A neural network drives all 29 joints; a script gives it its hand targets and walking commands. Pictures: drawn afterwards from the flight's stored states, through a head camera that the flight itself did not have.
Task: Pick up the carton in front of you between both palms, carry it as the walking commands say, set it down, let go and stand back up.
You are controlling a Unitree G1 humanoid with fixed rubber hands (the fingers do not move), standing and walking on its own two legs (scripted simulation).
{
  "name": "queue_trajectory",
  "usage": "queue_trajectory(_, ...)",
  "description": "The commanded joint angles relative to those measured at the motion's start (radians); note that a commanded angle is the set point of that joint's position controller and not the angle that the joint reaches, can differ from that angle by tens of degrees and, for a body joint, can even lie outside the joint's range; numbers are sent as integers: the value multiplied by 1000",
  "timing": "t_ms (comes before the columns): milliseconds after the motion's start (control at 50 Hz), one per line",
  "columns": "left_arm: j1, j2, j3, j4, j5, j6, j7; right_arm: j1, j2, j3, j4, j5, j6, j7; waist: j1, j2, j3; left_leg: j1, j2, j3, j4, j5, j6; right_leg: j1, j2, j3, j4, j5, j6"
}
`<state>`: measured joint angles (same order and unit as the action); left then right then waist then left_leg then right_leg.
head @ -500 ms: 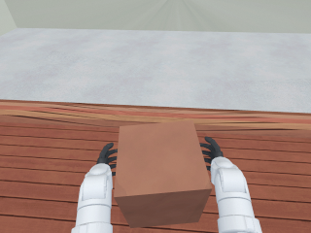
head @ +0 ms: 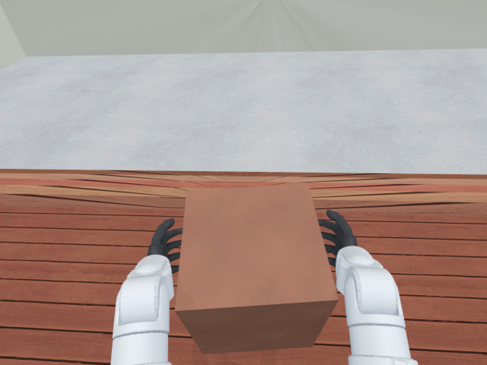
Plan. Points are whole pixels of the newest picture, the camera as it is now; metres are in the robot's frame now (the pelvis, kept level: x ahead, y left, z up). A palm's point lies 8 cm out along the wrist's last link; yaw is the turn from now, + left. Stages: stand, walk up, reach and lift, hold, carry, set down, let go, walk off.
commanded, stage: carry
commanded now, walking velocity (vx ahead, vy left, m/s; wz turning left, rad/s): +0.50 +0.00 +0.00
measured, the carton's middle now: (252, 273) +0.30 +0.00 +0.01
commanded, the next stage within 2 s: none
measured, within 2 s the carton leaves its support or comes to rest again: neither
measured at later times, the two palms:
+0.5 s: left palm (198, 167) +0.51 +0.11 +0.09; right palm (338, 165) +0.50 -0.19 +0.09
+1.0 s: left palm (206, 106) +0.85 +0.12 +0.07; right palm (303, 100) +0.85 -0.18 +0.08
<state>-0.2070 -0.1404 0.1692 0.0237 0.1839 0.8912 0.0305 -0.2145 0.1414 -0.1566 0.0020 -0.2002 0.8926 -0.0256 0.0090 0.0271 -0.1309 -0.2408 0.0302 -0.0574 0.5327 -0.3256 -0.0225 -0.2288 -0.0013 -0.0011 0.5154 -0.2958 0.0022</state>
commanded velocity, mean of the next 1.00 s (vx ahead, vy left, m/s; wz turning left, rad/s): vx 0.50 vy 0.00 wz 0.00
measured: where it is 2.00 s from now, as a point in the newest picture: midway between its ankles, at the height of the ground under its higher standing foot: (252, 217)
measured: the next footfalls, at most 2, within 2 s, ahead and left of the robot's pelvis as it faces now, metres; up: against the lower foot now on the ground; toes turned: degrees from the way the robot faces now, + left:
left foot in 0.20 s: +0.14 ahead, +0.11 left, +0.00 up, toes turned +9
right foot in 0.52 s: +0.40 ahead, -0.13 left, +0.00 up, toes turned -11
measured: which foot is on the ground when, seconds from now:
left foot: down 0.00-0.00, up 0.02-0.18, down 0.20-0.52, up 0.54-0.98, down 1.00-1.00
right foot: down 0.00-0.22, up 0.24-0.50, down 0.52-0.98, up 1.00-1.00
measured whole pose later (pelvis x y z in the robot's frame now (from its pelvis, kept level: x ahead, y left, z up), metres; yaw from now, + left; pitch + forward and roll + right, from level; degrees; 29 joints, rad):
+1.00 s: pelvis +0.59 -0.03 -0.02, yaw -1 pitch +4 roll +1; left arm -0.14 -0.13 0.11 -0.38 0.10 1.21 0.09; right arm -0.16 0.13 -0.09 -0.39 -0.12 1.21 -0.09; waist 0.01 -0.02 -0.09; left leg -0.51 0.02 0.25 0.50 -0.07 0.09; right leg 0.07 -0.08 -0.19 0.48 -0.52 0.02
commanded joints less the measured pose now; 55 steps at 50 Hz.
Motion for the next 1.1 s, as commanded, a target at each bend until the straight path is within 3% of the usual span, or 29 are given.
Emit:
queue_trajectory(0,-525,-842,-714,-176,-374,118,-197,-578,838,745,-199,398,127,190,12,-253,-10,-430,7,126,182,-194,19,188,-352,463,-353,-309,-176)
queue_trajectory(40,-518,-859,-731,-263,-402,164,-183,-570,861,771,-246,452,169,194,14,-172,-47,-381,2,152,108,-134,27,191,-309,358,-321,-65,-162)
queue_trajectory(80,-507,-854,-760,-326,-436,206,-176,-508,870,778,-270,483,204,193,6,-181,-139,-275,-45,228,-12,-7,27,243,-238,207,-226,155,-125)
queue_trajectory(140,-418,-850,-784,-372,-455,260,-177,-402,881,764,-303,487,255,184,-6,-132,-257,187,-31,241,-172,108,42,33,-154,2,-21,144,-67)
queue_trajectory(160,-414,-852,-784,-393,-457,277,-181,-369,877,755,-305,475,268,180,-29,-7,-282,386,97,63,-230,10,93,-159,-110,-74,157,140,-30)
queue_trajectory(180,-428,-854,-789,-420,-465,296,-187,-339,858,740,-305,452,280,174,-39,218,-246,556,323,-259,-287,43,175,-448,-33,-161,369,-90,10)
queue_trajectory(200,-443,-854,-790,-435,-479,311,-193,-340,870,731,-324,446,291,172,-40,232,-205,583,417,-372,-293,168,251,-590,-28,-95,470,-258,-4)
queue_trajectory(220,-455,-865,-793,-454,-492,321,-201,-343,877,731,-368,439,298,168,-41,151,-164,512,423,-361,-298,233,277,-616,-61,-41,490,-288,-23)
queue_trajectory(260,-468,-862,-782,-441,-503,332,-209,-421,906,754,-415,455,311,160,-37,26,-134,431,391,-254,-327,219,242,-616,-92,-33,453,-229,-23)
queue_trajectory(320,-437,-858,-766,-430,-503,338,-196,-452,890,765,-423,494,333,162,-32,87,-140,329,289,-35,-356,187,161,-434,-70,-101,205,-47,-2)
queue_trajectory(380,-417,-852,-755,-421,-477,344,-171,-449,857,759,-416,521,349,178,-30,140,-123,245,225,101,-337,198,121,-263,-22,-189,37,101,-4)
queue_trajectory(440,-402,-847,-741,-404,-458,352,-160,-441,838,749,-398,522,363,188,-4,86,-175,111,167,227,-102,352,72,80,32,-280,-68,161,-16)
queue_trajectory(460,-411,-848,-732,-395,-453,356,-160,-444,828,747,-390,520,370,190,5,30,-222,12,136,276,52,356,38,238,-16,-227,-62,123,-36)
queue_trajectory(480,-406,-838,-719,-381,-444,357,-159,-475,825,747,-393,520,379,192,25,-142,-254,-168,58,285,304,202,-3,363,-195,95,-151,-88,-102)
queue_trajectory(500,-402,-842,-719,-363,-448,358,-161,-477,830,746,-391,517,384,192,21,-346,-265,-392,-31,242,535,-150,-17,459,-398,457,-278,-147,-201)
queue_trajectory(520,-410,-860,-719,-364,-450,357,-164,-495,838,750,-387,520,384,195,20,-283,-244,-487,11,132,674,-206,22,456,-443,520,-305,-52,-248)
queue_trajectory(560,-470,-917,-747,-394,-464,343,-173,-498,902,749,-369,519,367,202,12,-103,-243,-506,88,67,685,-136,49,391,-423,374,-261,148,-205)
queue_trajectory(580,-492,-951,-763,-417,-476,333,-177,-491,930,748,-372,514,352,202,9,-75,-243,-485,103,61,639,-65,50,349,-397,306,-281,193,-180)
queue_trajectory(620,-484,-982,-779,-444,-488,313,-184,-453,964,764,-379,503,325,199,10,-98,-254,-443,102,89,504,7,37,331,-352,181,-294,280,-140)
queue_trajectory(700,-438,-951,-795,-464,-512,301,-203,-370,952,767,-395,446,288,167,15,-140,-219,-458,53,177,298,97,33,394,-286,26,-291,469,-133)
queue_trajectory(840,-340,-836,-769,-462,-493,321,-211,-313,879,760,-412,423,308,148,16,-205,-89,-359,-11,303,29,262,56,374,-223,-137,-260,652,-96)
queue_trajectory(900,-354,-826,-767,-469,-478,331,-208,-328,865,757,-410,444,323,164,-3,-185,-131,-99,-80,360,-49,305,85,322,-190,-211,-40,905,-66)
queue_trajectory(920,-368,-824,-771,-466,-476,335,-205,-338,862,754,-403,450,325,170,-27,-141,-186,105,-79,354,-88,278,99,223,-154,-241,154,802,-45)
queue_trajectory(940,-394,-820,-780,-470,-477,336,-203,-338,858,751,-395,456,325,176,-50,-47,-259,361,69,170,-85,183,153,6,-113,-223,393,522,-25)
queue_trajectory(960,-399,-834,-788,-487,-482,339,-204,-339,842,745,-389,459,322,180,-38,231,-337,522,370,-333,-162,104,272,-269,2,-188,703,13,5)
queue_trajectory(980,-427,-841,-790,-470,-482,338,-206,-356,873,741,-382,468,318,185,-47,235,-345,548,413,-502,-242,182,333,-439,51,-48,882,-214,-10)
queue_trajectory(1020,-460,-888,-797,-463,-485,314,-202,-426,928,773,-424,497,300,194,-51,50,-291,451,349,-270,-193,315,266,-501,-63,17,913,-153,-55)
queue_trajectory(1040,-484,-907,-811,-459,-489,298,-197,-468,941,777,-435,515,290,195,-49,8,-265,371,328,-183,-204,362,237,-482,-90,30,849,-96,-54)
queue_trajectory(1080,-509,-918,-815,-447,-480,278,-183,-513,948,795,-416,534,273,196,-53,26,-249,276,294,-97,-240,276,194,-434,-103,10,753,-31,-52)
